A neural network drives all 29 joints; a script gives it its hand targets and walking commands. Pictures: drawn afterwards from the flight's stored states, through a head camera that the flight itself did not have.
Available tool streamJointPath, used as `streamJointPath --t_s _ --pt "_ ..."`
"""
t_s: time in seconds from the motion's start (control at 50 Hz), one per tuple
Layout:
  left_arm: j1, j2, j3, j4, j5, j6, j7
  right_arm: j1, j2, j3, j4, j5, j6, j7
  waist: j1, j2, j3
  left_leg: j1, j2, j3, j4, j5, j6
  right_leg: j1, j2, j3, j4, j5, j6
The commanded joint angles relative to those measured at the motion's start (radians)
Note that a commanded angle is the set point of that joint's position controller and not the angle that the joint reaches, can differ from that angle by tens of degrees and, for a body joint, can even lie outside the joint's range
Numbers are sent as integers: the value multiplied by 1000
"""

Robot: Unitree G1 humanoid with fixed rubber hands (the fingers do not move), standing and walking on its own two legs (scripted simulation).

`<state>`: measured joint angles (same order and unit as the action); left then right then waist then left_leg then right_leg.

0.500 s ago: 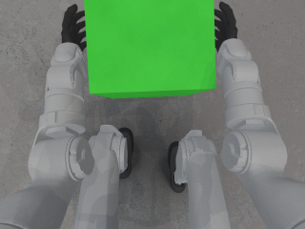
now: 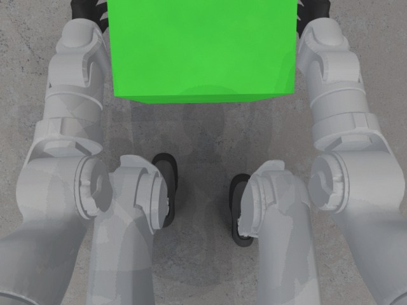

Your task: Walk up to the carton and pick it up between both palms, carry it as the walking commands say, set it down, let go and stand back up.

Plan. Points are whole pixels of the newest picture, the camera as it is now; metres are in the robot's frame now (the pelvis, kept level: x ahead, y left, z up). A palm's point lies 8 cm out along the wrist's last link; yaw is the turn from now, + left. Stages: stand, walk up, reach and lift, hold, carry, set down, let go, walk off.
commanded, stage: set down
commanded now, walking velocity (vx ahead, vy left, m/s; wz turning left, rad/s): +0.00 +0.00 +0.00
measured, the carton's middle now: (200, 23) +0.55 +0.04 -0.22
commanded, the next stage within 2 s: none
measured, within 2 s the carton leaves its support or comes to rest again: rests again in 0.92 s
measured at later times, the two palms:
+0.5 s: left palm (96, 22) +0.52 +0.20 -0.16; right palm (306, 27) +0.54 -0.14 -0.17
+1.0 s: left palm (96, 25) +0.52 +0.21 -0.18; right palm (300, 29) +0.54 -0.13 -0.19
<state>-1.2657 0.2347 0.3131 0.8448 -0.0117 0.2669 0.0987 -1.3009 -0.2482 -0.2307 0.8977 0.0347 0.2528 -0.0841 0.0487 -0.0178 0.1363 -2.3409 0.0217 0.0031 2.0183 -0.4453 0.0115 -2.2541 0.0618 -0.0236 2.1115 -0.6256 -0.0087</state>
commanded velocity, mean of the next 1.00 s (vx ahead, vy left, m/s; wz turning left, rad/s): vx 0.00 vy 0.00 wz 0.00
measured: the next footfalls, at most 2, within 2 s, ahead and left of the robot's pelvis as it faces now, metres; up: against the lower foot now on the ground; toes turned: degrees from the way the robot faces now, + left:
none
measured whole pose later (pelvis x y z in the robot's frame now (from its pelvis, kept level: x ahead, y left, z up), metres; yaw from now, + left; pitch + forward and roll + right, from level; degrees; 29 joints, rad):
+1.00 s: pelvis -0.01 +0.00 -0.03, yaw +0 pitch +39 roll +0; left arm -1.40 0.33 0.27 1.04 -0.10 0.19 0.07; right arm -1.42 -0.27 -0.21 1.00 0.02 0.22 -0.06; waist 0.05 0.01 0.28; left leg -2.36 0.01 0.00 2.12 -0.43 0.01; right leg -2.28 0.07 -0.02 2.22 -0.62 0.00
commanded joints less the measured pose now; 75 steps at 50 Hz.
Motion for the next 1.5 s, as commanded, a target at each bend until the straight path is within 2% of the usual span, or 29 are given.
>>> streamJointPath --t_s 0.0,0.14,0.3,0.38,0.66,0.74,0.86,1.14,1.48 --pt "-650 -918 -419 -161 -144 -57 -249 -679 912 397 -214 128 -64 242 8 -10 -1289 893 -110 32 -26 388 -17 450 83 -12 -190 353 12" --pt "-656 -929 -429 -145 -180 -62 -254 -694 919 420 -228 142 -71 234 -8 -21 -1310 876 -112 34 4 399 -15 497 78 -14 -163 392 11" --pt "-661 -901 -383 -105 -159 -73 -262 -695 928 401 -183 132 -71 242 22 -28 -1196 792 -108 42 12 346 -11 461 75 -4 -160 354 10" --pt "-671 -891 -369 -89 -158 -76 -268 -708 920 393 -176 128 -74 243 25 -32 -1172 766 -103 44 18 324 -9 460 72 1 -160 339 9" --pt "-704 -906 -377 -58 -190 -86 -274 -750 893 389 -175 129 -84 250 -2 -20 -1171 776 -102 40 43 317 -9 444 63 -6 -131 323 3" --pt "-700 -900 -368 -36 -189 -89 -274 -734 888 377 -150 116 -83 258 -13 -23 -1102 761 -104 33 41 303 -8 397 62 -11 -128 298 3" --pt "-694 -880 -346 5 -171 -89 -278 -714 871 346 -98 94 -78 273 -10 -21 -1006 726 -101 30 36 255 -6 340 57 -10 -127 241 -1" --pt "-681 -834 -316 71 -157 -89 -293 -645 836 275 3 32 -54 294 -26 -18 -812 642 -94 23 37 167 -3 281 48 1 -119 161 -13" --pt "-694 -775 -276 118 -148 -98 -290 -620 783 229 44 -19 -45 292 -44 -26 -705 610 -90 22 54 99 -2 294 37 8 -114 108 -15"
